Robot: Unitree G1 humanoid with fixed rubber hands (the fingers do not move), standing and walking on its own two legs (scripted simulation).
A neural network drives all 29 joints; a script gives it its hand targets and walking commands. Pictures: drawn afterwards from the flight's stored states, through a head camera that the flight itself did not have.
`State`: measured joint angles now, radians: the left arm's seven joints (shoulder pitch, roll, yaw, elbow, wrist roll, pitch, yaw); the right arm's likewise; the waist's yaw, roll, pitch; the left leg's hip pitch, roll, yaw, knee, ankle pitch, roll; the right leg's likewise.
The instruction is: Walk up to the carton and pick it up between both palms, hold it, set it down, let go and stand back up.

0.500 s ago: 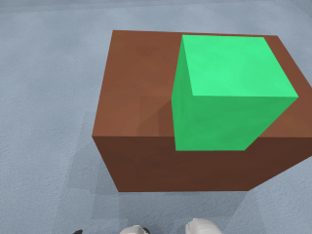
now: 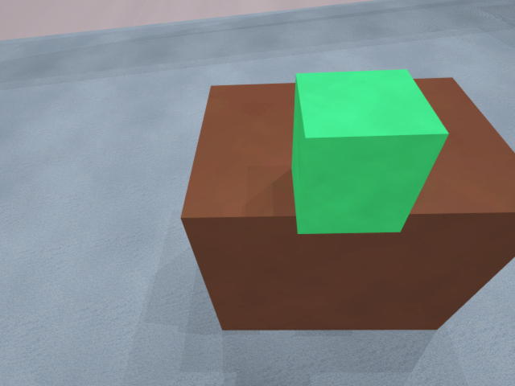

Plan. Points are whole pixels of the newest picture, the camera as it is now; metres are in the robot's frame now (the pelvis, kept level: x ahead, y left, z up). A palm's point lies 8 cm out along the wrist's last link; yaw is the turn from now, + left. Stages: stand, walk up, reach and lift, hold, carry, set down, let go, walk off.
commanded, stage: walk up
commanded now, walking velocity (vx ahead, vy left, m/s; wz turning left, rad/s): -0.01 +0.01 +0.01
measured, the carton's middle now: (349, 155) +0.53 -0.11 +0.05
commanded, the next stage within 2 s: none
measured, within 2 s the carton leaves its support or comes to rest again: neither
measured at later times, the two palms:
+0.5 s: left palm out of the picture +0.03 +0.25 -0.16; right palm out of the picture +0.00 -0.22 -0.12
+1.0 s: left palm (173, 355) +0.19 +0.20 -0.12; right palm (455, 329) +0.28 -0.31 -0.15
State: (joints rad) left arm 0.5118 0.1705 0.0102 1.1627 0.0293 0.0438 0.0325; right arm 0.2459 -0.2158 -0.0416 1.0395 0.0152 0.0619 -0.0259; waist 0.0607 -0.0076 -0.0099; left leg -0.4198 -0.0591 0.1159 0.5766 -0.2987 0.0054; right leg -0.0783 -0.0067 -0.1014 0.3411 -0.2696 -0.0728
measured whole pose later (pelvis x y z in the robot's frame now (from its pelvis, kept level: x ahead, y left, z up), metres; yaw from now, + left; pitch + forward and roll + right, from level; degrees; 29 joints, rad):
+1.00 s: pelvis +0.17 -0.06 +0.00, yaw +3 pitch -1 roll +4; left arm 0.19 0.22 0.04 1.00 0.01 -0.02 0.04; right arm 0.09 -0.25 -0.06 0.98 -0.01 0.07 -0.04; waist 0.05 0.00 0.13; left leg -0.49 0.00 -0.01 1.20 -0.45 -0.06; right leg -0.31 -0.09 -0.13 0.46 -0.14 -0.06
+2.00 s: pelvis +0.01 -0.05 +0.00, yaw +2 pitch -1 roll +2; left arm 0.24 0.18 0.01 1.04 0.02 0.02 0.02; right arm 0.34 -0.21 -0.03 1.07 -0.02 0.04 -0.01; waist -0.03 0.02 -0.03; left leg -0.31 0.02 0.02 0.71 -0.37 0.00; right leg -0.12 0.01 0.00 0.33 -0.20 -0.04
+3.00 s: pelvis +0.01 -0.06 +0.01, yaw +3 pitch +1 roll -4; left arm 0.25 0.23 0.06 1.07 0.04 0.03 -0.02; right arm 0.47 -0.21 -0.05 1.13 -0.04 -0.02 -0.05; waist -0.05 0.00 0.00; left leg -0.11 0.11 0.01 0.34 -0.25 -0.02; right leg -0.52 -0.03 0.00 0.99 -0.23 0.07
